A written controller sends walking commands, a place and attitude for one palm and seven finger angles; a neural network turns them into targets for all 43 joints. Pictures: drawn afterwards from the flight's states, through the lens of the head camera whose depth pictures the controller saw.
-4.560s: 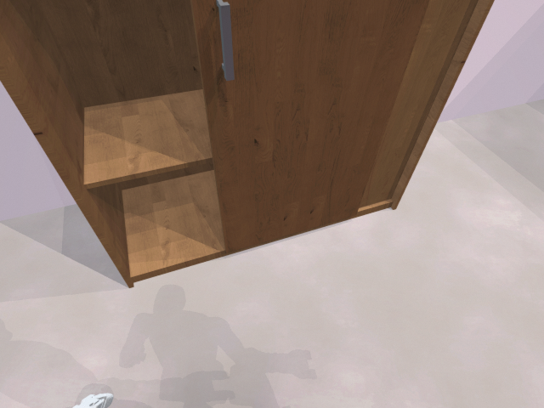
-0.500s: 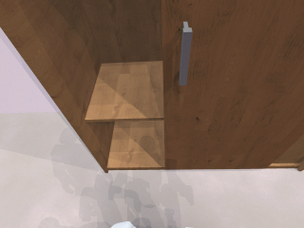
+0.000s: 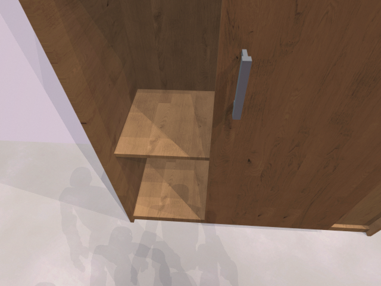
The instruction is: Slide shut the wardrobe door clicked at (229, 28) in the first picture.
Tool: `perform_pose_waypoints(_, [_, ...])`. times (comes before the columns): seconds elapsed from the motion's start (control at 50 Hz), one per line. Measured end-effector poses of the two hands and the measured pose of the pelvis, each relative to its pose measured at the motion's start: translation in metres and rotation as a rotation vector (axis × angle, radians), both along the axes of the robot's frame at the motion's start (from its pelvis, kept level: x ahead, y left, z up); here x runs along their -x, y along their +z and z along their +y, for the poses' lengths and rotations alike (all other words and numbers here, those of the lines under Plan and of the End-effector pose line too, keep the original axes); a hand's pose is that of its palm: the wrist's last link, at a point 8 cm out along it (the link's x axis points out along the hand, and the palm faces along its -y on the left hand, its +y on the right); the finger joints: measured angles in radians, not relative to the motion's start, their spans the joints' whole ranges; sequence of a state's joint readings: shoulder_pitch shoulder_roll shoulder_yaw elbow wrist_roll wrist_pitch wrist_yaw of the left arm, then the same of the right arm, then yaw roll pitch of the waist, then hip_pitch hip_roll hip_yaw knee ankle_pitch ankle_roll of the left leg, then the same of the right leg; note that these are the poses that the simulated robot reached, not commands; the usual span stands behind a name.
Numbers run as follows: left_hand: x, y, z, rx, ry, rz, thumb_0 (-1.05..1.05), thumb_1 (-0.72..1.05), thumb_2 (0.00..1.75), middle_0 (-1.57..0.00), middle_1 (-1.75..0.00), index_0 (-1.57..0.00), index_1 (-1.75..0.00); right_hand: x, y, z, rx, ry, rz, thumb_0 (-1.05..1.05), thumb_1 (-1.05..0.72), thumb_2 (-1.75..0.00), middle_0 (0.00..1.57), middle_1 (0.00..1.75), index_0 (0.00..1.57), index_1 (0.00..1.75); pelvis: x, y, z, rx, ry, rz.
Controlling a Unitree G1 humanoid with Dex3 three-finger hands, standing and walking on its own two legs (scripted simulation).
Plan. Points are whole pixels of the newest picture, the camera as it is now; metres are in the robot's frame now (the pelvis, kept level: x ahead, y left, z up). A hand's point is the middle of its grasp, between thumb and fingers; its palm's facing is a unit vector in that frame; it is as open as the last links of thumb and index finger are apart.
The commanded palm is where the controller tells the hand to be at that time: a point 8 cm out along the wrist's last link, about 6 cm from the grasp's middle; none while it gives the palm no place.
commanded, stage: come to a stop and stand still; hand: right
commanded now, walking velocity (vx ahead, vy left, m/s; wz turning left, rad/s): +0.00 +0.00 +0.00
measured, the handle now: (240, 86) +0.53 -0.08 +0.16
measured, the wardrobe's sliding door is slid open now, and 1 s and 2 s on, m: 0.39 0.39 0.39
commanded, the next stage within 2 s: look again from close up in 1.28 s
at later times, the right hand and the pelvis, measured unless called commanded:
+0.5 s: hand out of the picture -0.02 -0.08 -0.18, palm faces +0.07 +0.99 -0.13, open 7.3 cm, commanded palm none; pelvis +0.01 +0.05 +0.00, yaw -1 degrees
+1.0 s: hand out of the picture +0.01 -0.09 -0.18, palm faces +0.09 +0.98 -0.18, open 7.3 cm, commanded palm none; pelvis +0.04 +0.06 -0.01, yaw -1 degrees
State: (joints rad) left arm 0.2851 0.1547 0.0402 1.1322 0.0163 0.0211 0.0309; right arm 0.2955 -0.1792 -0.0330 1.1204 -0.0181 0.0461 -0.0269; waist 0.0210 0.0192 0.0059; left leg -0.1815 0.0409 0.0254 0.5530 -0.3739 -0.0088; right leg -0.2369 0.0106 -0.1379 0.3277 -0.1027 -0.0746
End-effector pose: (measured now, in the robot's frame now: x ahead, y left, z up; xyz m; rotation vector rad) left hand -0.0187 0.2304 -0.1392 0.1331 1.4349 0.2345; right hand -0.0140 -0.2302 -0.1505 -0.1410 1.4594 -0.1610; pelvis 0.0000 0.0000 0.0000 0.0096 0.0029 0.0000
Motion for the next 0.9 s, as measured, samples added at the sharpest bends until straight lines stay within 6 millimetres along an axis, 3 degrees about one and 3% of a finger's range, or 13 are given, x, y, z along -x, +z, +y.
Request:
perform_pose_waypoints(0.14, [0.033,-0.019,0.003,0.089,0.012,0.071,0.00,0.91,0.90,-0.20,-0.30,-0.20,-0.30,0.009,0.005,0.040,0.000,-0.008,-0.031,0.00,-0.91,-0.89,0.20,0.30,0.20,0.30,0.003,-0.004,0.021,0.013,-0.009,-0.014])
perform_pose_waypoints(0.34, [0.042,-0.016,-0.002,0.124,0.021,0.107,0.00,0.91,0.90,-0.20,-0.30,-0.20,-0.30,0.009,-0.004,0.085,-0.064,-0.018,-0.009,0.01,-0.92,-0.89,0.20,0.30,0.20,0.30,-0.005,-0.005,0.043,0.014,-0.008,-0.019])
perform_pose_waypoints(0.54, [0.009,-0.018,0.015,0.110,-0.016,0.074,0.00,0.91,0.90,-0.20,-0.30,-0.20,-0.30,0.011,-0.002,0.098,-0.058,-0.055,0.009,0.00,-0.91,-0.89,0.20,0.30,0.20,0.30,-0.016,-0.004,0.054,0.018,-0.016,-0.015])
perform_pose_waypoints(0.68, [-0.025,-0.019,0.032,0.080,-0.053,0.028,0.01,0.91,0.90,-0.20,-0.30,-0.20,-0.30,0.006,0.000,0.097,-0.036,-0.067,0.011,0.00,-0.91,-0.89,0.20,0.30,0.20,0.30,-0.026,-0.005,0.059,0.021,-0.021,-0.017])
perform_pose_waypoints(0.9, [-0.057,-0.016,0.048,0.043,-0.080,-0.013,0.01,0.92,0.90,-0.20,-0.30,-0.20,-0.30,-0.007,0.000,0.091,-0.019,-0.066,0.010,0.00,-0.91,-0.89,0.20,0.30,0.20,0.30,-0.039,-0.005,0.062,0.025,-0.021,-0.021])
